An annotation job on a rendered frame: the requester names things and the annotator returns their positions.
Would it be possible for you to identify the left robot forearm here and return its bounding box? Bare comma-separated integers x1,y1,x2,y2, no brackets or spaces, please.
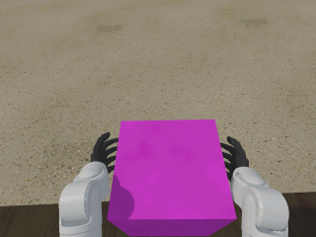
58,161,111,237

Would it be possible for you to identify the right robot forearm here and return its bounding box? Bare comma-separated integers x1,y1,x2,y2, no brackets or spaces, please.
230,166,289,237

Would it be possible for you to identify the robot left hand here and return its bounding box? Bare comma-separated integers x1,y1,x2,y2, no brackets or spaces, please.
90,132,119,174

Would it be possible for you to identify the carton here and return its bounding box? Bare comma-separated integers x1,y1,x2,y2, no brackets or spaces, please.
107,119,237,237

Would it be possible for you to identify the robot right hand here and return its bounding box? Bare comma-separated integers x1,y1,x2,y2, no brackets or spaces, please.
220,136,249,183

